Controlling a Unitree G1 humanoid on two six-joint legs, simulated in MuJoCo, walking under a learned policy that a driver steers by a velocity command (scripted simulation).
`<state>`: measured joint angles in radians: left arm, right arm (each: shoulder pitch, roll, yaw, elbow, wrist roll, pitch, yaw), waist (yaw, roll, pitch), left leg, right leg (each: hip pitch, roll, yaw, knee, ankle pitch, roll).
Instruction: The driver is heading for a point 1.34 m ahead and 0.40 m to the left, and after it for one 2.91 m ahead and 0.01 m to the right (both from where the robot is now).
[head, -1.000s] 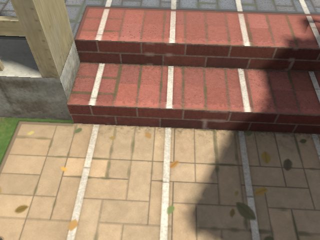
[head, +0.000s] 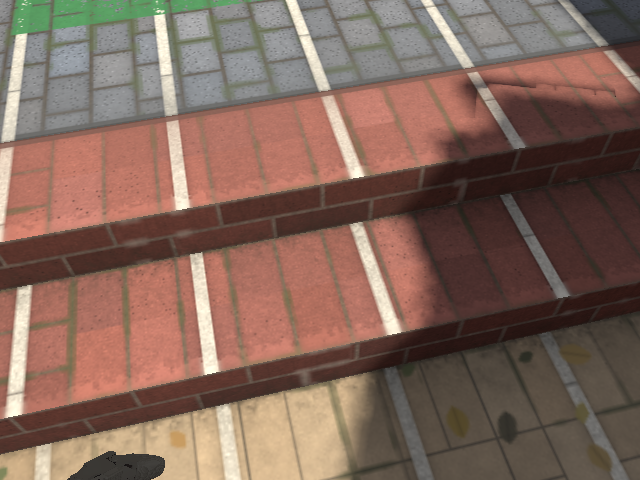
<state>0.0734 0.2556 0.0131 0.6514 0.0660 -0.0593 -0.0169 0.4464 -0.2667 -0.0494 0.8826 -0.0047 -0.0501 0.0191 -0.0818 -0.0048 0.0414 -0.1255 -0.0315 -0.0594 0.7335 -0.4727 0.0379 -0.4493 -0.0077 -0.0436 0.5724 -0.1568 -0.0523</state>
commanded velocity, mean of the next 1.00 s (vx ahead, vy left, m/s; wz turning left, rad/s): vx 0.50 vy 0.00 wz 0.51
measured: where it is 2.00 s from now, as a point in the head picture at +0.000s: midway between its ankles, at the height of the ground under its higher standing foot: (100, 157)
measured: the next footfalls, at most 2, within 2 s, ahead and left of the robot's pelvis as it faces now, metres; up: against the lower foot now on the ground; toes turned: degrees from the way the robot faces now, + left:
left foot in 0.46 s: +0.36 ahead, +0.15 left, +0.00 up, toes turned +20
right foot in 1.08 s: +0.77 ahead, +0.15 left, +0.15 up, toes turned +31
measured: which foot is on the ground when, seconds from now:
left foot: up 0.00-0.44, down 0.46-1.00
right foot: down 0.00-0.48, up 0.50-1.00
